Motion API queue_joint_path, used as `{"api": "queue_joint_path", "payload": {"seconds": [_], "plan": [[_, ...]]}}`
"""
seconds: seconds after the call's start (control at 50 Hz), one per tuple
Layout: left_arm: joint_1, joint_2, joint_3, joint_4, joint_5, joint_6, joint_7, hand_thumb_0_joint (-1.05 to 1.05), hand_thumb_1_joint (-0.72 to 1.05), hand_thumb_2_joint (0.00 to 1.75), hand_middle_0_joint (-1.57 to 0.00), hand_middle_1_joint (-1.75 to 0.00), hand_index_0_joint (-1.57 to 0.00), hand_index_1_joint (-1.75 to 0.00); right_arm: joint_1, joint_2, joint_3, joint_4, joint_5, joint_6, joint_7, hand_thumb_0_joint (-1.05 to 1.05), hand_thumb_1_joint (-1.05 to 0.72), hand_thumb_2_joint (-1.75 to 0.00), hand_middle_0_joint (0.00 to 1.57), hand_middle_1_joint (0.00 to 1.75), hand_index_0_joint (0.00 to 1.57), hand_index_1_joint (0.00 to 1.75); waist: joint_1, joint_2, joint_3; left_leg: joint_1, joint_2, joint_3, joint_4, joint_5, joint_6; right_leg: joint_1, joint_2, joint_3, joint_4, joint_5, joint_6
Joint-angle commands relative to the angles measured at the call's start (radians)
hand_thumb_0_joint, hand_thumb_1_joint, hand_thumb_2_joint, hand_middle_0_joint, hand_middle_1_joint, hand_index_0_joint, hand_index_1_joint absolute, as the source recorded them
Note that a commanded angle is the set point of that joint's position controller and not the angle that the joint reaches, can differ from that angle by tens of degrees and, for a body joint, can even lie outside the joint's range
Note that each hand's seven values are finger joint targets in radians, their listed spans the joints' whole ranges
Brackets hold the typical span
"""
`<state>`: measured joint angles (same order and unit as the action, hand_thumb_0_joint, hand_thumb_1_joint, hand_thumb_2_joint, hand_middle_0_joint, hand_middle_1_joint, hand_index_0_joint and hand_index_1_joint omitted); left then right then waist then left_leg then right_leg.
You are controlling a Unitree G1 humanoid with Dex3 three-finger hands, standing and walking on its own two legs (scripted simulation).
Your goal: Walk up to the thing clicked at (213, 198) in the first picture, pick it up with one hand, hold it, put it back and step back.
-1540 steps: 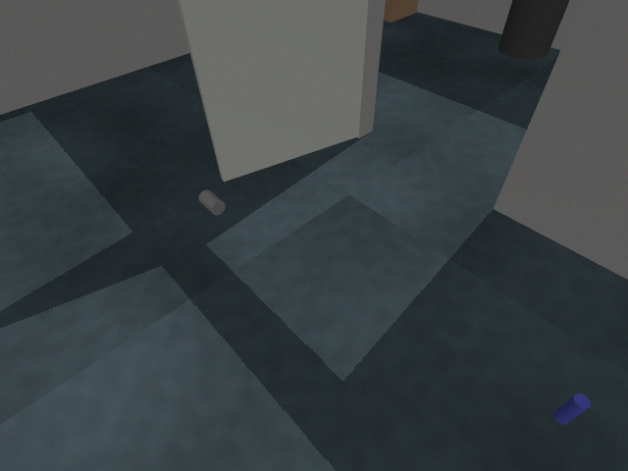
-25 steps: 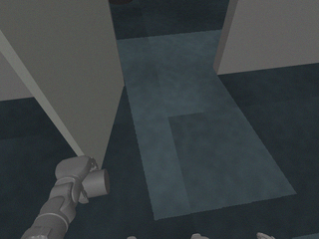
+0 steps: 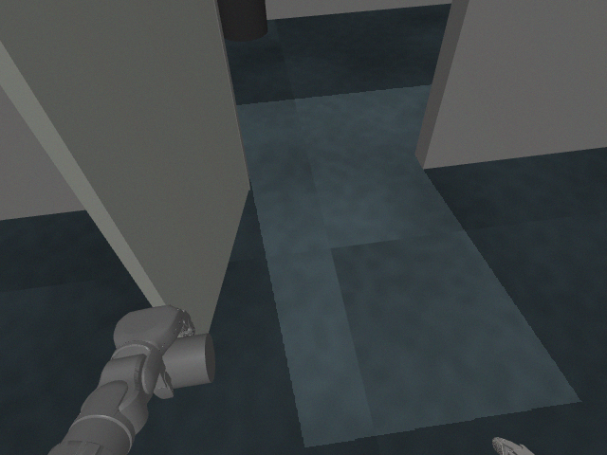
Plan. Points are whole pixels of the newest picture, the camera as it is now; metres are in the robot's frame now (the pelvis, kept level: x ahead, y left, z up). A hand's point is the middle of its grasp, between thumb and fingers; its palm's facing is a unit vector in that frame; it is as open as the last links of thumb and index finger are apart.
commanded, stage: hold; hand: left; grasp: from above
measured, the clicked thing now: (172, 363) +0.31 +0.22 -0.11
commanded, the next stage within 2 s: crouch in 1.54 s
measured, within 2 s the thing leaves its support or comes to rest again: neither
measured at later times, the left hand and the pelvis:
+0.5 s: hand (160, 363) +0.29 +0.22 -0.05, palm faces -0.46 -0.07 -0.89, open 9.5 cm; pelvis +0.00 -0.01 +0.01, yaw +0 degrees
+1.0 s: hand (159, 364) +0.28 +0.21 -0.03, palm faces -0.45 -0.07 -0.89, open 9.5 cm; pelvis -0.01 -0.01 +0.01, yaw +0 degrees
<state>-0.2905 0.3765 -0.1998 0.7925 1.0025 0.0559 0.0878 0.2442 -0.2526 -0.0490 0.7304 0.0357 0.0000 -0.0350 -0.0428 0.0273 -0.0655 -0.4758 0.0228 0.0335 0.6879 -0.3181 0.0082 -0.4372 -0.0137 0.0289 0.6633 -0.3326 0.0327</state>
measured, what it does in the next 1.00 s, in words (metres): stands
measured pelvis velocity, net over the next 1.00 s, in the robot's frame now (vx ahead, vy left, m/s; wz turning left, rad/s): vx -0.01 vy -0.01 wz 0.00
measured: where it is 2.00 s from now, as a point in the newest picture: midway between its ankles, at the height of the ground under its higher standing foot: outside the picture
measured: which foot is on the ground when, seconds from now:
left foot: down 0.00-1.00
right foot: down 0.00-1.00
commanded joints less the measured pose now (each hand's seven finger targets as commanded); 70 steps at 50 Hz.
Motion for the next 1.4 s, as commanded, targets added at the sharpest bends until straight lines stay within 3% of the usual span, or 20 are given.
{"api": "queue_joint_path", "payload": {"seconds": [0.0,0.16,0.22,0.58,0.66,0.72,0.78,0.82,0.88,0.98,1.06,1.1,1.2,1.22,1.28,1.34,1.38], "plan": [[-0.349,0.208,0.083,-0.214,-0.001,-0.013,0.027,0.00,0.87,0.62,-1.34,-0.21,-1.27,-0.28,-0.010,-0.162,-0.049,-0.122,0.003,-0.030,-0.004,0.00,-0.89,-0.90,0.20,0.30,0.20,0.30,0.007,0.035,-0.258,0.250,-0.022,-0.021,-0.108,0.283,-0.017,0.056,0.055,-0.033,-0.106,0.241,-0.043],[-0.324,0.223,0.096,-0.276,0.007,-0.023,0.007,0.00,0.88,0.61,-1.34,-0.21,-1.27,-0.28,-0.031,-0.154,-0.044,-0.150,0.004,-0.017,-0.005,0.00,-0.89,-0.90,0.20,0.30,0.20,0.30,0.020,0.032,-0.257,0.277,-0.025,-0.012,-0.127,0.324,-0.009,0.088,0.052,-0.026,-0.131,0.284,-0.042],[-0.352,0.236,0.107,-0.297,0.006,-0.026,0.014,0.00,0.89,0.61,-1.34,-0.21,-1.28,-0.27,-0.033,-0.161,-0.045,-0.156,0.004,-0.014,-0.003,0.00,-0.89,-0.90,0.20,0.30,0.20,0.30,0.015,0.036,-0.250,0.279,-0.026,-0.010,-0.141,0.287,-0.010,0.103,0.050,-0.026,-0.147,0.256,-0.040],[-0.309,0.210,0.090,-0.348,-0.007,-0.017,-0.026,0.00,0.87,0.59,-1.33,-0.22,-1.27,-0.28,-0.092,-0.142,-0.031,-0.175,0.012,-0.002,-0.010,0.00,-0.89,-0.90,0.20,0.30,0.20,0.30,0.031,0.001,-0.218,0.306,-0.033,-0.004,-0.192,0.240,0.002,0.141,0.040,-0.018,-0.199,0.224,-0.035],[-0.325,0.227,0.103,-0.367,-0.002,-0.018,-0.029,0.00,0.89,0.57,-1.32,-0.22,-1.27,-0.27,-0.103,-0.144,-0.031,-0.181,0.012,0.000,-0.011,0.00,-0.89,-0.90,0.20,0.30,0.20,0.30,0.039,0.020,-0.214,0.312,-0.033,-0.005,-0.202,0.230,-0.001,0.146,0.041,-0.020,-0.206,0.208,-0.037],[-0.328,0.213,0.088,-0.380,0.007,-0.017,-0.033,0.00,0.87,0.56,-1.32,-0.21,-1.27,-0.27,-0.111,-0.138,-0.027,-0.184,0.013,0.001,-0.011,0.00,-0.90,-0.90,0.20,0.30,0.20,0.30,0.030,-0.002,-0.218,0.317,-0.037,-0.003,-0.201,0.242,0.005,0.161,0.037,-0.015,-0.209,0.228,-0.033],[-0.315,0.230,0.110,-0.378,-0.001,-0.016,-0.034,0.00,0.87,0.59,-1.33,-0.22,-1.27,-0.29,-0.113,-0.140,-0.028,-0.180,0.013,0.004,-0.012,0.00,-0.90,-0.90,0.20,0.30,0.20,0.30,0.043,0.021,-0.227,0.329,-0.034,-0.003,-0.204,0.262,0.000,0.173,0.040,-0.020,-0.209,0.237,-0.036],[-0.310,0.209,0.087,-0.381,0.007,-0.010,-0.037,0.00,0.86,0.60,-1.34,-0.21,-1.27,-0.28,-0.118,-0.137,-0.025,-0.181,0.015,0.006,-0.012,0.00,-0.90,-0.90,0.20,0.30,0.20,0.30,0.035,0.007,-0.222,0.336,-0.034,-0.001,-0.207,0.275,0.002,0.171,0.038,-0.019,-0.209,0.255,-0.035],[-0.329,0.237,0.111,-0.390,0.005,-0.008,-0.038,0.00,0.86,0.59,-1.32,-0.22,-1.26,-0.28,-0.117,-0.142,-0.027,-0.182,0.016,0.008,-0.013,0.00,-0.90,-0.90,0.20,0.30,0.20,0.30,0.040,0.019,-0.217,0.337,-0.033,-0.002,-0.214,0.266,0.000,0.172,0.038,-0.020,-0.219,0.243,-0.037],[-0.321,0.209,0.084,-0.395,-0.007,-0.007,-0.063,0.00,0.89,0.56,-1.33,-0.23,-1.28,-0.28,-0.137,-0.136,-0.022,-0.192,0.016,0.007,-0.013,0.00,-0.89,-0.90,0.20,0.30,0.20,0.30,0.040,0.015,-0.180,0.328,-0.032,-0.005,-0.237,0.204,0.001,0.167,0.040,-0.021,-0.237,0.184,-0.037],[-0.277,0.218,0.096,-0.362,-0.004,-0.012,-0.081,0.00,0.87,0.58,-1.32,-0.23,-1.26,-0.29,-0.133,-0.140,-0.023,-0.195,0.019,0.011,-0.014,0.00,-0.89,-0.90,0.20,0.30,0.20,0.30,0.039,-0.005,-0.176,0.334,-0.030,-0.008,-0.241,0.221,0.002,0.176,0.040,-0.022,-0.238,0.196,-0.040],[-0.321,0.209,0.083,-0.407,-0.010,-0.023,-0.085,0.00,0.86,0.59,-1.30,-0.25,-1.25,-0.30,-0.130,-0.138,-0.023,-0.198,0.017,0.010,-0.014,0.00,-0.89,-0.90,0.20,0.30,0.20,0.30,0.036,0.020,-0.195,0.352,-0.026,-0.014,-0.242,0.231,-0.003,0.171,0.043,-0.025,-0.233,0.203,-0.041],[-0.316,0.228,0.107,-0.397,-0.005,-0.035,-0.064,0.00,0.87,0.59,-1.32,-0.23,-1.27,-0.29,-0.132,-0.137,-0.022,-0.192,0.017,0.009,-0.017,0.00,-0.90,-0.90,0.20,0.30,0.20,0.30,0.045,0.028,-0.209,0.369,-0.030,-0.010,-0.237,0.265,-0.005,0.179,0.040,-0.026,-0.234,0.228,-0.042],[-0.320,0.207,0.087,-0.395,-0.002,-0.034,-0.059,0.00,0.87,0.58,-1.32,-0.23,-1.27,-0.29,-0.128,-0.138,-0.022,-0.192,0.017,0.009,-0.016,0.00,-0.90,-0.90,0.20,0.30,0.20,0.30,0.032,0.013,-0.212,0.375,-0.028,-0.011,-0.233,0.274,-0.005,0.175,0.042,-0.027,-0.230,0.238,-0.043],[-0.300,0.237,0.122,-0.376,0.009,-0.024,-0.036,0.00,0.88,0.58,-1.33,-0.24,-1.28,-0.30,-0.119,-0.141,-0.025,-0.179,0.017,0.011,-0.016,0.00,-0.90,-0.90,0.20,0.30,0.20,0.30,0.043,0.009,-0.216,0.358,-0.034,-0.004,-0.228,0.292,-0.002,0.193,0.038,-0.025,-0.232,0.261,-0.040],[-0.352,0.222,0.097,-0.370,0.010,-0.019,-0.028,0.00,0.90,0.59,-1.33,-0.24,-1.28,-0.30,-0.117,-0.141,-0.026,-0.168,0.013,0.012,-0.013,0.00,-0.90,-0.90,0.20,0.30,0.20,0.30,0.027,0.018,-0.206,0.370,-0.028,-0.005,-0.233,0.280,-0.005,0.174,0.040,-0.028,-0.235,0.250,-0.041],[-0.349,0.230,0.102,-0.378,0.010,-0.018,-0.029,0.00,0.92,0.58,-1.33,-0.26,-1.29,-0.30,-0.118,-0.140,-0.029,-0.170,0.016,0.011,-0.013,0.00,-0.90,-0.90,0.20,0.30,0.20,0.30,0.038,0.023,-0.220,0.365,-0.030,-0.007,-0.234,0.284,-0.005,0.186,0.039,-0.027,-0.232,0.255,-0.041]]}}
